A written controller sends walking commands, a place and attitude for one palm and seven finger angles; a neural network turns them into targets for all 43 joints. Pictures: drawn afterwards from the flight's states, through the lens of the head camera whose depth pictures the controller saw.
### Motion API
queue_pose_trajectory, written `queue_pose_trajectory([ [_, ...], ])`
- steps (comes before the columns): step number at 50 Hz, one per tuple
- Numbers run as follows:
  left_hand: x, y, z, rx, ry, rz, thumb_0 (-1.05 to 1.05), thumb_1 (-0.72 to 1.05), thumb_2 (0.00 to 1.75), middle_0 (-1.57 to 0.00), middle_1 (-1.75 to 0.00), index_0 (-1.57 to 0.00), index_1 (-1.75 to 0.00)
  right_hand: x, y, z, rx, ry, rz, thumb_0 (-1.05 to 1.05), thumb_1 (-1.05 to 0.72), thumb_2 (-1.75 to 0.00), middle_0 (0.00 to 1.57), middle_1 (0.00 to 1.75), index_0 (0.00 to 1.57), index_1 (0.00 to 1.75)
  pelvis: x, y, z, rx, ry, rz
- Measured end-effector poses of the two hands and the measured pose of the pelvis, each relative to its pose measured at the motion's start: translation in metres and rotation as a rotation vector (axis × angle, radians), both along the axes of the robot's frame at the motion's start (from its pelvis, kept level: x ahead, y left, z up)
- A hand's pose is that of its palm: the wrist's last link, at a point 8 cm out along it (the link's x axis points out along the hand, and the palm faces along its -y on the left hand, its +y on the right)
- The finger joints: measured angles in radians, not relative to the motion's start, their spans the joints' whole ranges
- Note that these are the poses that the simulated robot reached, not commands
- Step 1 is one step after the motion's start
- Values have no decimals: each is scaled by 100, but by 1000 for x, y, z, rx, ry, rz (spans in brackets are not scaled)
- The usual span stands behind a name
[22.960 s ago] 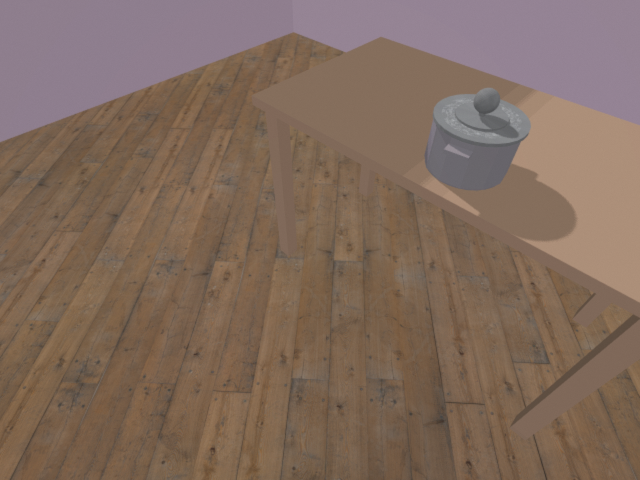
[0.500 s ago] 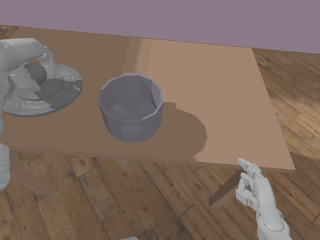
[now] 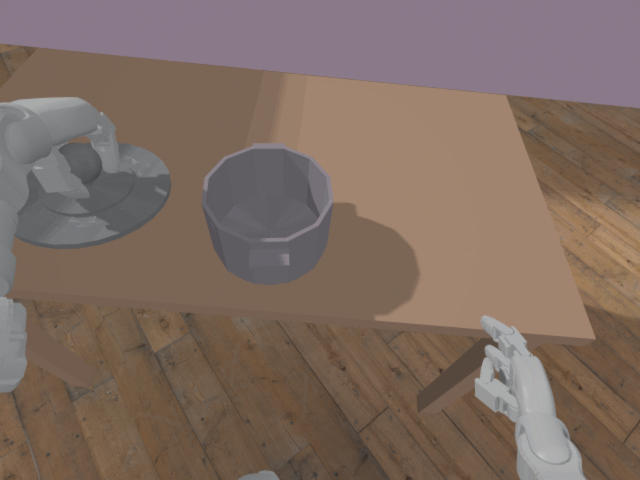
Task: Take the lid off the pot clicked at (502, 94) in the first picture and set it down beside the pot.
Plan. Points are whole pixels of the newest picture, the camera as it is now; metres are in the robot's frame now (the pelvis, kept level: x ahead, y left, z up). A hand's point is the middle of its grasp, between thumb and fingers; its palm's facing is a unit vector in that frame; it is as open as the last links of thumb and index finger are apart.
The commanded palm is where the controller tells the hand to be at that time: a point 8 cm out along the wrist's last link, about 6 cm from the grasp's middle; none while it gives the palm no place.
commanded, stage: lower the lid onto the table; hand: left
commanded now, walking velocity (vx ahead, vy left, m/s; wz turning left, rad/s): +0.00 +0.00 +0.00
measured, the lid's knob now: (78, 163) +0.44 +0.33 +0.11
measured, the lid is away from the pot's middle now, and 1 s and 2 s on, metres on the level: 0.23 0.24 0.27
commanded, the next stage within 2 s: open the fingers wide in 1.76 s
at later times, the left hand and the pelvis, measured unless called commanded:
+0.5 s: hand (81, 190) +0.42 +0.33 +0.09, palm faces -0.48 -0.10 -0.87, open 7.1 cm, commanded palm +0.53 +0.34 +0.17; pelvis +0.00 +0.01 +0.00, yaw -1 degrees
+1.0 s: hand (86, 192) +0.44 +0.34 +0.06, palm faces -0.47 -0.11 -0.88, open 7.1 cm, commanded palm +0.53 +0.33 +0.14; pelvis +0.01 +0.03 -0.01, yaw -1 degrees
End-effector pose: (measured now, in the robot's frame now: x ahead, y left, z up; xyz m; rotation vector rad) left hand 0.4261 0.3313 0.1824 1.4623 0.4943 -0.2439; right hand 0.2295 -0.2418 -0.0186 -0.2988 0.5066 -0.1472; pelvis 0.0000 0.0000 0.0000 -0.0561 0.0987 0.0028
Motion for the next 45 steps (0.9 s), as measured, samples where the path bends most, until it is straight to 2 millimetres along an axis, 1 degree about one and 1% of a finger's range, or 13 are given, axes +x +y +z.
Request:
queue_pose_trajectory([
  [21,3,1,-32,-15,21,-46,-1,35,52,-77,-99,-68,-97,-1,7,0,-29,-1,-18,2,-90,-90,20,30,23,32,1,12,-3,-8,21,-7],
  [37,14,6,-56,-29,30,-63,-1,35,52,-77,-99,-68,-97,-1,11,0,-56,5,-39,2,-90,-90,20,30,22,32,7,23,-5,-17,47,-14],
  [45,21,12,-62,-34,16,-66,-1,35,52,-77,-99,-68,-97,-1,14,1,-74,13,-48,2,-90,-90,20,30,21,31,11,30,-7,-27,63,-12],
])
